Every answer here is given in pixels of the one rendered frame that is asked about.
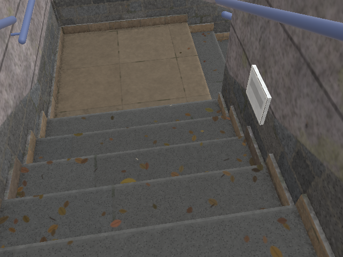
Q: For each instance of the stairs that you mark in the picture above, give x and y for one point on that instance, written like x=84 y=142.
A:
x=212 y=57
x=165 y=181

